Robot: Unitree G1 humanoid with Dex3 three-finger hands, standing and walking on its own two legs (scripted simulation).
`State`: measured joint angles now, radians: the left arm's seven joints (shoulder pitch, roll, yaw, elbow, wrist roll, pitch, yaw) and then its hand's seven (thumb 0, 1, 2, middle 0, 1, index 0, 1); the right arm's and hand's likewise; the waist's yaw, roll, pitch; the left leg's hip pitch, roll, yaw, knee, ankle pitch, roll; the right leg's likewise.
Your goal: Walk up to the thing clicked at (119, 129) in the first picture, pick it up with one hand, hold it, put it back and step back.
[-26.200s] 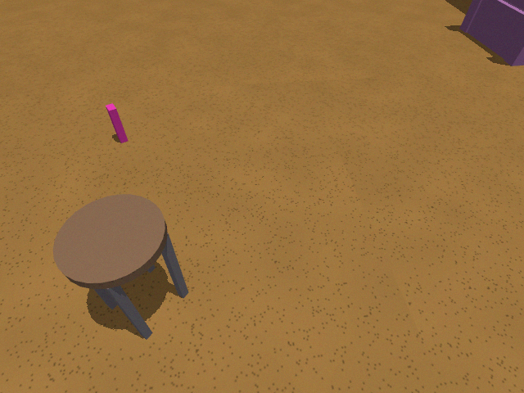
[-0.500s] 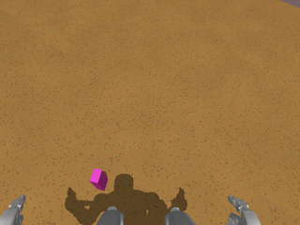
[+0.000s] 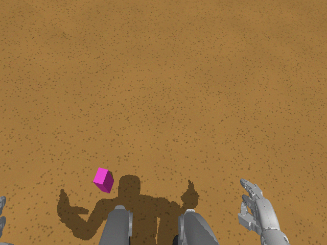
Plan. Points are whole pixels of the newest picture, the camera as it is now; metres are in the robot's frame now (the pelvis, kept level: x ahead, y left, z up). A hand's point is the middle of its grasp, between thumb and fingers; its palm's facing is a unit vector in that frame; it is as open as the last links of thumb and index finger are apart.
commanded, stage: go down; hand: left
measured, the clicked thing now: (104, 181) +0.38 +0.22 -0.53
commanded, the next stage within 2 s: approach in 1.98 s
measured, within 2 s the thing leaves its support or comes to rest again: neither
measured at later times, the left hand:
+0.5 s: hand (18, 198) +0.25 +0.38 -0.18, palm faces +0.20 -0.96 -0.19, open 17.5 cm
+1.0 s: hand (19, 189) +0.28 +0.40 -0.21, palm faces +0.19 -0.97 -0.14, open 17.6 cm
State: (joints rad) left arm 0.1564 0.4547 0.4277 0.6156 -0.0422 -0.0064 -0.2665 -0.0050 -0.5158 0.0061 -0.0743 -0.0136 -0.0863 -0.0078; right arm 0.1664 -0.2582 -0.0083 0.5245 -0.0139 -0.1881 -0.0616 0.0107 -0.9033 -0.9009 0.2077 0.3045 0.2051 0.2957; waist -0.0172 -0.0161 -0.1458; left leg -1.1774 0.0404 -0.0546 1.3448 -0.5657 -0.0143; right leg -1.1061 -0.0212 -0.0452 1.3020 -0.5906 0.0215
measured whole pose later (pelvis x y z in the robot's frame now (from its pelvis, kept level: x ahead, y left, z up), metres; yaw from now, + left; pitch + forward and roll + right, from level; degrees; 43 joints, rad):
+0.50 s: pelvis -0.04 -0.01 -0.13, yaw -3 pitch +32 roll -4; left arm -0.22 0.68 0.70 0.90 -0.16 -0.28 -0.55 -0.01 -0.59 0.10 -0.07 -0.12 -0.07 -0.12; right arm 0.12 -0.30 0.03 0.66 -0.03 -0.19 -0.06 0.01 -0.86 -0.89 0.21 0.30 0.21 0.30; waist -0.01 -0.02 -0.16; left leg -1.74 0.05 -0.10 1.83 -0.65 -0.03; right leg -1.67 0.00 -0.06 1.80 -0.68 0.01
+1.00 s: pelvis -0.06 -0.01 -0.19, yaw -4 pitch +33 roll -6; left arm -0.37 0.80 0.81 0.98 -0.18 -0.30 -0.68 -0.01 -0.60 0.08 -0.06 -0.08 -0.05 -0.09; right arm 0.09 -0.34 0.06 0.68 -0.04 -0.20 -0.07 0.01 -0.90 -0.90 0.21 0.30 0.21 0.30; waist -0.02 -0.03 -0.14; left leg -1.94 0.05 -0.13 2.04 -0.67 -0.03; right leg -1.86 0.00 -0.07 1.99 -0.70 0.01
